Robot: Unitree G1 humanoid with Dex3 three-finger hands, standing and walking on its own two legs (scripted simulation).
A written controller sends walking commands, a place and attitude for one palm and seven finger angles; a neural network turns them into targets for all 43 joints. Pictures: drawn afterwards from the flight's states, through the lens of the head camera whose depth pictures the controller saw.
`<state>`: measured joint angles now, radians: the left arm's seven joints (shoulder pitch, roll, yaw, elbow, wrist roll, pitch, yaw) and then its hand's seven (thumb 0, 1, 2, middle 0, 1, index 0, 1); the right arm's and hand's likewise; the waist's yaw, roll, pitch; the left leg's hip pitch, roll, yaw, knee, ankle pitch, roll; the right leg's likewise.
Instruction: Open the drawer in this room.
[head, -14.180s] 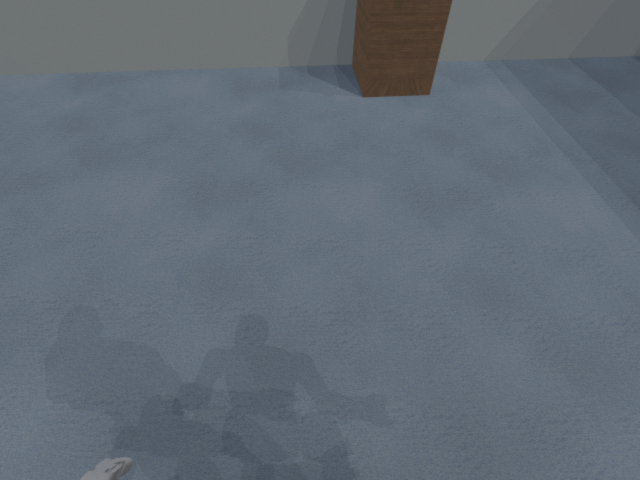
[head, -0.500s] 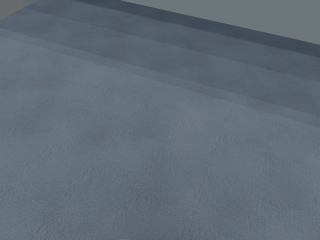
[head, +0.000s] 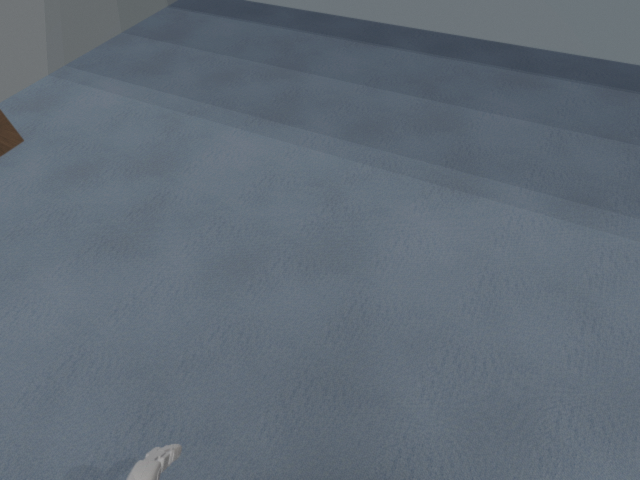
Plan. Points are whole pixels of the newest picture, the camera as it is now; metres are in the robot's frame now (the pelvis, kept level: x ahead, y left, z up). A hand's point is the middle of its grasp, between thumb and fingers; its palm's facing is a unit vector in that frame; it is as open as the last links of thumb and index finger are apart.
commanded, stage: turn or walk to find it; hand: left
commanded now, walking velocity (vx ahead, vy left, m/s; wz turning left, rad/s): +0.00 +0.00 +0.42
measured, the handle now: out of the picture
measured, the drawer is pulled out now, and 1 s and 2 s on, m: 0.00 0.00 0.00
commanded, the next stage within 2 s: stand and wait in 0.34 s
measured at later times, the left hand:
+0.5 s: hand out of the picture -0.07 +0.21 -0.18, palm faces +0.28 -0.93 -0.24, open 7.4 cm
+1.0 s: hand out of the picture -0.08 +0.19 -0.16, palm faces +0.32 -0.92 -0.23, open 7.3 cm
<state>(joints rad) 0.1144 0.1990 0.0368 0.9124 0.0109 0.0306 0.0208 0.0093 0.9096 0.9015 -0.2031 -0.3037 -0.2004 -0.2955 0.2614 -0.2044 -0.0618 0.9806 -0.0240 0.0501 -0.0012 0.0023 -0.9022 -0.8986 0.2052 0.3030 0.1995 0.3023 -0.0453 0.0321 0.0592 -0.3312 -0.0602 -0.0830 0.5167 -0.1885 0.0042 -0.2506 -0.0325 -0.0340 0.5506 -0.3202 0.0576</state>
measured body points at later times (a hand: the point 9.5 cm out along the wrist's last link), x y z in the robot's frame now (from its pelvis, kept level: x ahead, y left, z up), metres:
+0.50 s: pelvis -0.04 +0.01 -0.01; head -0.01 +0.03 +0.44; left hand -0.09 +0.26 -0.16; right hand +0.12 -0.22 -0.14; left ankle -0.07 +0.13 -0.74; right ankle -0.01 -0.11 -0.73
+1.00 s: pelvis -0.06 +0.01 +0.00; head -0.05 +0.00 +0.45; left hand -0.10 +0.24 -0.15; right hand +0.04 -0.22 -0.16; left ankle -0.11 +0.12 -0.69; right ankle -0.02 -0.11 -0.73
